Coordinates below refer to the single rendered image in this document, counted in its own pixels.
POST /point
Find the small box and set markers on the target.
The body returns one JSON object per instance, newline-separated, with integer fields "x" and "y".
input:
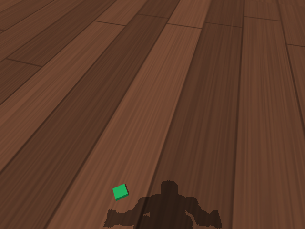
{"x": 120, "y": 192}

